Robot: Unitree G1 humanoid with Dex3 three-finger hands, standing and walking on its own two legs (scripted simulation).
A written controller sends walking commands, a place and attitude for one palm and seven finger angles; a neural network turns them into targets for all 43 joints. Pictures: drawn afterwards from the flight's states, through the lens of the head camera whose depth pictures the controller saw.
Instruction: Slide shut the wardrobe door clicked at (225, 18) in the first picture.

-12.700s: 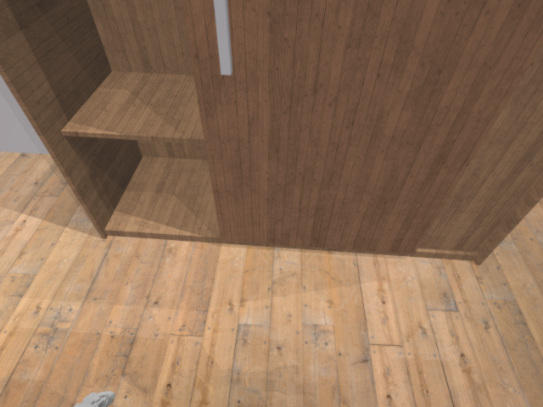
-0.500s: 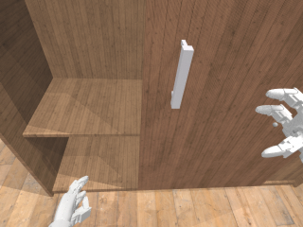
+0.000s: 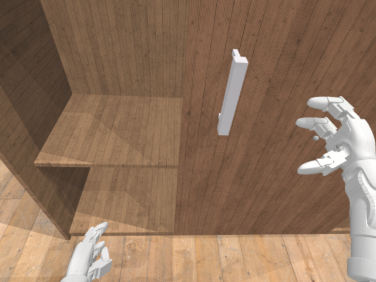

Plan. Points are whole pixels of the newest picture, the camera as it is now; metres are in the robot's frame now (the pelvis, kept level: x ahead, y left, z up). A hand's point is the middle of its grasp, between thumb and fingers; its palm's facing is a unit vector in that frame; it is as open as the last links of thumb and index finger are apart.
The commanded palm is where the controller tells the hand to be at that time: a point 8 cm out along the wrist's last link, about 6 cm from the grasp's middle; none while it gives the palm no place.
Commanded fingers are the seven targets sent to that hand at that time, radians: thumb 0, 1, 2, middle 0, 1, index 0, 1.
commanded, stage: move the hooked fingers beside the handle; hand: right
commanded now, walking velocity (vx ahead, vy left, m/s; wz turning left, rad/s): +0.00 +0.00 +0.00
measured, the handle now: (228, 94) +0.48 -0.07 +0.18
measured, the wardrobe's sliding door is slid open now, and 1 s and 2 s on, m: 0.54 0.53 0.53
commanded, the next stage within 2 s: none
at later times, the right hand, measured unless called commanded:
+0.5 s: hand (276, 117) +0.40 -0.15 +0.19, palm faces -0.05 +1.00 -0.02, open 14.0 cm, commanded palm +0.38 -0.21 +0.19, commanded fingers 0.00 0.50 -0.30 0.30 1.20 0.30 1.20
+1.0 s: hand (262, 103) +0.45 -0.13 +0.19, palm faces -0.02 +1.00 -0.01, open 13.6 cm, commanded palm +0.43 -0.18 +0.18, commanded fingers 0.00 0.50 -0.30 0.30 1.20 0.30 1.20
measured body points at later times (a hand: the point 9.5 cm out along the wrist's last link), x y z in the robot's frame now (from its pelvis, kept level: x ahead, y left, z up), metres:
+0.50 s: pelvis +0.00 +0.00 +0.00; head +0.00 +0.02 +0.45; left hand +0.14 +0.25 -0.10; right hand +0.40 -0.21 +0.19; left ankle +0.02 +0.12 -0.74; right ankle -0.04 -0.11 -0.74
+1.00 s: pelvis -0.01 +0.00 +0.00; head +0.01 +0.02 +0.45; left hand +0.08 +0.26 -0.12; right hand +0.44 -0.19 +0.19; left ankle +0.02 +0.12 -0.74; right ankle -0.04 -0.11 -0.74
